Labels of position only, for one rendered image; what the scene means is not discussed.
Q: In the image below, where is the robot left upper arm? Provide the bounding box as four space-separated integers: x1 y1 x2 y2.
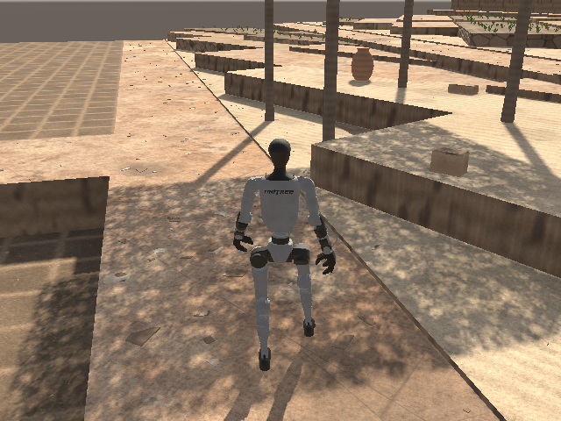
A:
238 176 262 224

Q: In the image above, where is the right robot forearm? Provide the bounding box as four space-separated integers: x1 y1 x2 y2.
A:
314 213 333 254

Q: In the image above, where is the robot right hand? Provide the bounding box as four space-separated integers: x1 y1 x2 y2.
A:
316 251 336 275

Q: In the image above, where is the robot right upper arm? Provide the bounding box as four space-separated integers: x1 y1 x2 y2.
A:
298 176 322 226

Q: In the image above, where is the left robot forearm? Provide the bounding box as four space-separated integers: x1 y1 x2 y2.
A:
234 210 248 239

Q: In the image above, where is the robot left hand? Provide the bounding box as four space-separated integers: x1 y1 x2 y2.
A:
233 236 253 252

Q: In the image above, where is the robot head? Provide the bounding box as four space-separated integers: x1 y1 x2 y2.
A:
265 139 295 181

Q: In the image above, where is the robot torso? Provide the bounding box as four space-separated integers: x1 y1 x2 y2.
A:
259 173 300 263

